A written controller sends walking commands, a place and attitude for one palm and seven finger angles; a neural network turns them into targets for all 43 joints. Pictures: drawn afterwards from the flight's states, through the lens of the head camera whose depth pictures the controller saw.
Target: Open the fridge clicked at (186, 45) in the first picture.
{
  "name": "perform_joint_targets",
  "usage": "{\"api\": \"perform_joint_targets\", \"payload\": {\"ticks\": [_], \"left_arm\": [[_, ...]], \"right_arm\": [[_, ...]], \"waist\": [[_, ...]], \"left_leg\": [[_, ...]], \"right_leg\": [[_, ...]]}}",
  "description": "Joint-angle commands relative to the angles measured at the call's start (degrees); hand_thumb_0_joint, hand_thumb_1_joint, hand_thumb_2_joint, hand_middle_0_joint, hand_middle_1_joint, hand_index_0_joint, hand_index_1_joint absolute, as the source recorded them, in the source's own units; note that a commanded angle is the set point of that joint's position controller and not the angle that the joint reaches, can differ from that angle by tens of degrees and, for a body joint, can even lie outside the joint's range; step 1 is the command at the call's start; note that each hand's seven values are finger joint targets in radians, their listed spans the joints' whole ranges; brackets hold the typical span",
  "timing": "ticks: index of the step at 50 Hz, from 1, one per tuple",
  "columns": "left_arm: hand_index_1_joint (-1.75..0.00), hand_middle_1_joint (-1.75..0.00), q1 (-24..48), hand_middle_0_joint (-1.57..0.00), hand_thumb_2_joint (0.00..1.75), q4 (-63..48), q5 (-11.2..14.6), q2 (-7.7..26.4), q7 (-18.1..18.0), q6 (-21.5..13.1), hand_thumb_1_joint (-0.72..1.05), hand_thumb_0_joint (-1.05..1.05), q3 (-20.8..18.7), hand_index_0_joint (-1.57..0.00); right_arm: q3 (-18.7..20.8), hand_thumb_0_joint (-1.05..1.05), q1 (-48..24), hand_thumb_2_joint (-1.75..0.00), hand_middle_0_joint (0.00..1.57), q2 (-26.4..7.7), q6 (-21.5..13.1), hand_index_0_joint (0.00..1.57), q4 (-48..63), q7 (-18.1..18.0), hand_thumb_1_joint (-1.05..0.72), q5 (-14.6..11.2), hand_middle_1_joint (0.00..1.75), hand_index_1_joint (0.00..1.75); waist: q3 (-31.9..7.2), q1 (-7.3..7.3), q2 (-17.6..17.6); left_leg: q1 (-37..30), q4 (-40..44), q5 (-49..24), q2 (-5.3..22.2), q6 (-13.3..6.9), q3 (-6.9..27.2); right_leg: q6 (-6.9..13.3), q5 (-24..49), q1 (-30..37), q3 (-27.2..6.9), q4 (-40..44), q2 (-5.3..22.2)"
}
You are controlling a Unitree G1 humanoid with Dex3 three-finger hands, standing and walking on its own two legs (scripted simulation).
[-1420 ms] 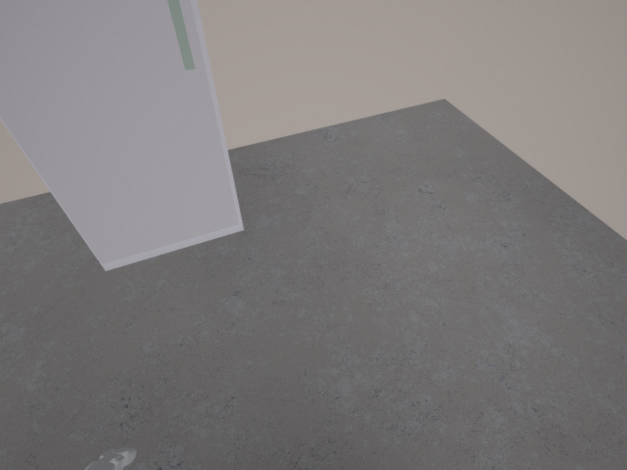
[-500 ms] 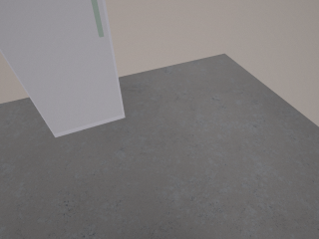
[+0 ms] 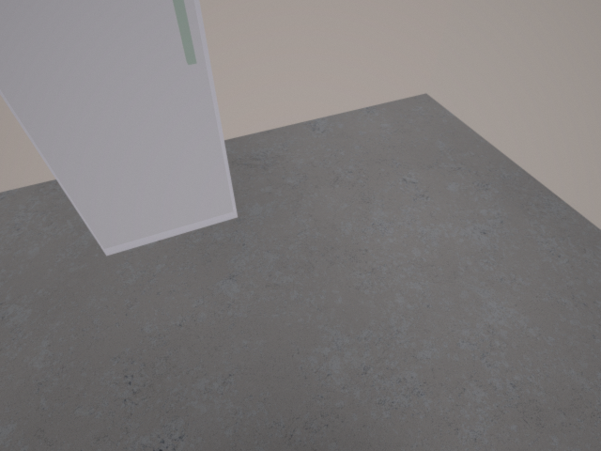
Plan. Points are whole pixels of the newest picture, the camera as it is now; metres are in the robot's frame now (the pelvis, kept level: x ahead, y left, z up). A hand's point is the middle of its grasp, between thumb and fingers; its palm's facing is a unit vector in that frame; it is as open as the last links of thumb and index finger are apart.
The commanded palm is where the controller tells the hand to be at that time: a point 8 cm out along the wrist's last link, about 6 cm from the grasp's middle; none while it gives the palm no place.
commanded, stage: look at it before walking up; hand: right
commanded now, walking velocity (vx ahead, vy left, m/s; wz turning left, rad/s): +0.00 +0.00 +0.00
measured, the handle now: out of the picture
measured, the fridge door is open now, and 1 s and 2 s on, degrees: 0 0 0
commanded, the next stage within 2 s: walk to a spot facing it in 0.02 s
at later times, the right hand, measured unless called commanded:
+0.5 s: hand out of the picture +0.08 -0.18 -0.19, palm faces -0.09 +0.97 -0.22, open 7.4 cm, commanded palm none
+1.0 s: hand (422, 341) +0.36 -0.21 -0.19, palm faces -0.33 +0.92 -0.20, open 7.4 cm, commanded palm none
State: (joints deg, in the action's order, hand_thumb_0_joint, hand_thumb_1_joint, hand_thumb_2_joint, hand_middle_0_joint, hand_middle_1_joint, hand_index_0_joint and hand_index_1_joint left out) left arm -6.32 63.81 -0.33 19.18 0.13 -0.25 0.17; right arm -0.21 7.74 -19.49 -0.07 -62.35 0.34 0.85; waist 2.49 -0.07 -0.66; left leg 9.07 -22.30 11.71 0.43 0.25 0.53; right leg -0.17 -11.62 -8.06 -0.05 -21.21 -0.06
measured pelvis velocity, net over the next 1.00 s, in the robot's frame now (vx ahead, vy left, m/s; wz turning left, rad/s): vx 0.25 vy -0.02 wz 0.44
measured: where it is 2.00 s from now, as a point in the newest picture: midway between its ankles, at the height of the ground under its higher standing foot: (310, 414)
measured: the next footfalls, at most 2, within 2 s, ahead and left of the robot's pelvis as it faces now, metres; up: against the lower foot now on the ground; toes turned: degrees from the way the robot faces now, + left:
right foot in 0.84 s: +0.36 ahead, -0.08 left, +0.00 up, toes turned +12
left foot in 1.36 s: +0.33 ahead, +0.16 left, +0.00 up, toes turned +44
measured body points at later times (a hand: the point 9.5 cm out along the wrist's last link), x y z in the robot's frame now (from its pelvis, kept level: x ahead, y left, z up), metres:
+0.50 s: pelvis +0.06 +0.02 -0.02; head +0.07 +0.03 +0.42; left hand +0.04 +0.28 -0.18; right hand +0.09 -0.23 -0.17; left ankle +0.03 +0.11 -0.75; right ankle +0.00 -0.11 -0.71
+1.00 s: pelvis +0.25 -0.02 -0.01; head +0.29 -0.04 +0.44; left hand +0.26 +0.23 -0.13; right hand +0.38 -0.26 -0.18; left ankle +0.14 +0.07 -0.64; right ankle +0.32 -0.09 -0.75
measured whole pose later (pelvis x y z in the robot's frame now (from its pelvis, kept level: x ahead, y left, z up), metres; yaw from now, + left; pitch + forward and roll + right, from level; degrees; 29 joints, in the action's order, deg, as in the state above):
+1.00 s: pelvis +0.25 -0.02 -0.01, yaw +25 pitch +0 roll +2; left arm -8.9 53.8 -1.2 7.8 -0.9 -4.0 -0.9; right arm 6.3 15.7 -15.1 0.7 -57.1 1.4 1.8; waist 3.7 -2.4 -3.1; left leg 27.5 -72.5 21.2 1.7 0.4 -2.1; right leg 2.1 -14.6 -17.2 12.2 -32.4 5.8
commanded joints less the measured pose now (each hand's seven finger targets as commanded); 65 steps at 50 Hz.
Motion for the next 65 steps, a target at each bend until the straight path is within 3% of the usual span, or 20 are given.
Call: {"api": "perform_joint_targets", "payload": {"ticks": [1, 7, 12, 17, 19, 21, 22, 23, 25, 27, 30, 38, 40, 41, 42, 43, 46, 49, 62, 65], "left_arm": [[-0.3, -0.3, 3.03, -0.2, 0.9, -3.47, -0.08, 11.91, -0.72, -1.63, 0.9, 0.0, -2.24, -0.2], [-0.3, -0.3, 1.88, -0.2, 0.9, -2.74, -0.31, 8.75, -0.74, -1.31, 0.9, 0.0, -1.44, -0.2], [-0.3, -0.3, -3.09, -0.2, 0.9, -4.04, -1.07, 6.55, -0.59, 0.05, 0.9, 0.0, -2.04, -0.2], [-0.3, -0.3, -7.25, -0.2, 0.9, -6.7, -0.74, 9.7, -0.99, -1.36, 0.9, 0.0, -4.63, -0.2], [-0.3, -0.3, -7.08, -0.2, 0.9, -7.27, -0.86, 8.1, -1.05, -1.89, 0.9, 0.0, -4.78, -0.2], [-0.3, -0.3, -3.76, -0.2, 0.9, -8.22, -0.99, 5.91, -0.95, -1.84, 0.9, 0.0, -4.28, -0.2], [-0.3, -0.3, -2.36, -0.2, 0.9, -10.99, -0.25, 1.0, -0.53, -1.94, 0.9, 0.0, -3.35, -0.2], [-0.3, -0.3, 3.53, -0.2, 0.9, -14.29, -0.56, 1.29, -0.24, -2.78, 0.9, 0.0, -2.96, -0.2], [-0.3, -0.3, 5.68, -0.2, 0.9, -14.06, -0.69, 0.57, -0.16, -3.04, 0.9, 0.0, -3.34, -0.2], [-0.3, -0.3, 2.84, -0.2, 0.9, -12.57, -1.09, -0.67, 0.22, -2.66, 0.9, 0.0, -3.47, -0.2], [-0.3, -0.3, 0.49, -0.2, 0.9, -12.18, -0.84, -2.81, 0.73, -1.91, 0.9, 0.0, -3.74, -0.2], [-0.3, -0.3, 3.38, -0.2, 0.9, -15.27, -0.11, -4.0, 1.14, -3.21, 0.9, 0.0, -3.97, -0.2], [-0.3, -0.3, -7.66, -0.2, 0.9, -12.1, -0.38, -1.24, -0.09, -3.81, 0.9, 0.0, -4.68, -0.2], [-0.3, -0.3, -16.62, -0.2, 0.9, -9.63, -0.92, 3.62, -1.15, -4.14, 0.9, 0.0, -5.86, -0.2], [-0.3, -0.3, -23.13, -0.2, 0.9, -8.25, -1.6, 10.12, -1.43, -4.29, 0.9, 0.0, -7.08, -0.2], [-0.3, -0.3, -20.29, -0.2, 0.9, -9.07, -1.07, 8.55, -1.08, -3.46, 0.9, 0.0, -6.0, -0.2], [-0.3, -0.3, -9.59, -0.2, 0.9, -11.05, -1.08, -0.69, -1.42, -4.15, 0.9, 0.0, -3.82, -0.2], [-0.3, -0.3, -8.38, -0.2, 0.9, -10.2, -0.86, -2.42, -1.99, -4.68, 0.9, 0.0, -3.4, -0.2], [-0.3, -0.3, -12.56, -0.2, 0.9, -8.86, -1.42, 1.8, -1.47, -1.94, 0.9, 0.0, -5.04, -0.2], [-0.3, -0.3, -13.11, -0.2, 0.9, -9.38, -1.3, 3.23, -1.07, -1.28, 0.9, 0.0, -5.45, -0.2]], "right_arm": [[2.14, 0.0, -2.48, -0.9, 0.2, -11.89, -1.65, 0.2, 3.48, -1.0, -0.9, -0.26, 0.3, 0.3], [1.56, 0.0, -0.7, -0.9, 0.2, -8.56, -1.16, 0.2, 2.62, -1.07, -0.9, -0.36, 0.3, 0.3], [2.19, 0.0, 3.36, -0.9, 0.2, -5.52, 1.27, 0.2, 4.64, 0.26, -0.9, 0.39, 0.3, 0.3], [3.43, 0.0, 4.85, -0.9, 0.2, -1.05, 0.19, 0.2, 9.32, 1.58, -0.9, 0.45, 0.3, 0.3], [3.88, 0.0, 5.05, -0.9, 0.2, -0.1, -0.46, 0.2, 10.28, 1.95, -0.9, 0.4, 0.3, 0.3], [4.49, 0.0, 15.81, -0.9, 0.2, 0.5, -1.1, 0.2, 7.05, 1.89, -0.9, 0.7, 0.3, 0.3], [6.01, 0.0, 23.45, -0.9, 0.2, -6.11, -2.12, 0.2, 4.85, 0.91, -0.9, 1.22, 0.3, 0.3], [5.97, 0.0, 28.62, -0.9, 0.2, -8.07, -2.48, 0.2, 3.98, -0.1, -0.9, -0.06, 0.3, 0.3], [5.27, 0.0, 23.93, -0.9, 0.2, -4.74, -2.64, 0.2, 5.04, -0.87, -0.9, 0.21, 0.3, 0.3], [4.53, 0.0, 19.84, -0.9, 0.2, -1.79, -3.15, 0.2, 6.13, -0.9, -0.9, 0.56, 0.3, 0.3], [4.69, 0.0, 19.12, -0.9, 0.2, -1.1, -3.89, 0.2, 5.63, -0.98, -0.9, 0.64, 0.3, 0.3], [5.79, 0.0, 16.76, -0.9, 0.2, -1.95, -3.39, 0.2, 5.31, -1.2, -0.9, 0.85, 0.3, 0.3], [6.35, 0.0, 14.16, -0.9, 0.2, -1.91, -3.2, 0.2, 5.86, -0.98, -0.9, 0.48, 0.3, 0.3], [6.32, 0.0, 14.98, -0.9, 0.2, 0.77, -3.1, 0.2, 6.52, -0.62, -0.9, -0.01, 0.3, 0.3], [5.98, 0.0, 17.65, -0.9, 0.2, 4.37, -2.91, 0.2, 7.62, 0.29, -0.9, -0.61, 0.3, 0.3], [6.12, 0.0, 15.74, -0.9, 0.2, 3.2, -2.93, 0.2, 8.47, 0.12, -0.9, -0.04, 0.3, 0.3], [5.96, 0.0, 9.15, -0.9, 0.2, 4.17, -1.74, 0.2, 9.29, 1.39, -0.9, 0.94, 0.3, 0.3], [5.81, 0.0, 12.49, -0.9, 0.2, 6.18, 0.54, 0.2, 8.45, 1.69, -0.9, 0.76, 0.3, 0.3], [5.2, 0.0, -4.77, -0.9, 0.2, 5.08, 2.54, 0.2, 16.51, 1.69, -0.9, 0.94, 0.3, 0.3], [5.46, 0.0, -1.31, -0.9, 0.2, 2.95, 1.39, 0.2, 16.22, 1.25, -0.9, 0.92, 0.3, 0.3]], "waist": [[-4.7, -0.02, 0.17], [-5.56, -0.07, 0.49], [3.44, 0.1, 1.3], [3.59, 0.91, 10.91], [2.35, 0.25, 8.88], [0.03, -5.22, 2.55], [-1.38, -7.48, -17.83], [-0.53, -9.18, -16.35], [4.1, -6.37, -5.79], [3.04, -3.07, -2.21], [0.94, -1.28, -4.67], [1.31, -1.4, -7.28], [-2.86, 3.63, -4.4], [-9.44, 6.96, 3.95], [-15.69, 7.28, 22.62], [-13.87, 5.84, 17.23], [0.93, 1.25, 8.49], [-2.39, -1.63, 9.54], [-0.29, 2.36, 9.13], [-3.19, 0.3, 6.92]], "left_leg": [[-0.99, 3.79, -7.58, 6.64, -2.02, 5.78], [-1.15, 3.85, -6.24, 6.42, -1.62, 5.83], [9.56, 1.31, 18.64, 2.54, -2.7, 8.8], [18.87, -20.6, 14.01, -1.63, -1.28, -1.05], [16.67, -18.9, 16.3, 1.1, -1.05, -1.71], [-1.41, -6.11, 7.59, -0.16, -2.35, -2.33], [-13.66, 4.91, 8.45, 13.83, -7.64, 22.46], [-14.12, 10.39, 1.74, 20.98, -12.91, 37.69], [-9.12, 9.57, 2.52, 19.35, -15.57, 33.25], [-5.55, 8.76, -2.65, 15.93, -13.8, 24.63], [-4.58, 8.44, -9.92, 12.17, -12.01, 16.81], [1.07, 4.87, -12.91, 10.1, -9.03, 14.74], [5.61, -7.17, -17.43, 5.82, -6.72, 11.69], [12.56, -21.05, -11.24, 1.93, -4.87, 8.8], [24.01, -41.92, 21.41, -5.26, -1.46, -0.02], [25.51, -51.0, 23.05, -2.74, -2.16, 3.12], [27.43, -55.22, 10.42, 4.15, -0.68, 0.94], [22.73, -51.32, 6.13, 4.55, 1.02, -1.37], [19.41, -23.39, 6.09, 3.81, 1.15, -6.27], [9.38, -14.4, 5.53, 0.7, -0.77, -8.57]], "right_leg": [[1.61, 7.74, 1.27, -5.46, 2.99, 6.72], [1.09, 6.35, 2.34, -4.45, 2.57, 6.92], [1.69, -20.29, -3.67, -3.78, 2.13, 7.62], [9.11, -20.68, 0.84, -13.33, 7.19, 20.0], [9.26, -8.85, 1.04, -8.73, 2.64, 20.58], [4.0, -5.11, -9.9, 1.94, -14.88, 13.86], [-0.65, -14.71, -27.77, 10.54, -36.56, 5.18], [-1.04, -22.57, -35.91, 5.04, -44.44, 2.99], [-1.22, -14.56, -37.99, 0.13, -48.28, 6.85], [-2.39, -9.25, -34.01, 0.95, -45.0, 7.7], [-3.33, -4.49, -31.2, 2.83, -39.87, 7.0], [-1.89, -1.4, -15.24, 4.96, -17.71, 3.9], [-1.21, 0.91, 1.65, 5.89, -8.61, 2.4], [0.45, -0.55, 16.24, -1.52, -6.24, 9.95], [6.16, 0.04, 24.26, -24.14, -0.18, 28.54], [8.93, -10.12, 15.24, -28.28, 5.84, 31.99], [6.42, -0.85, -2.84, -12.11, 7.38, 24.77], [5.01, 20.54, -3.76, 3.11, 4.0, 20.22], [6.38, 25.37, 3.1, 13.17, -0.97, 22.73], [3.69, 32.47, 2.46, 15.48, -11.78, 22.16]]}}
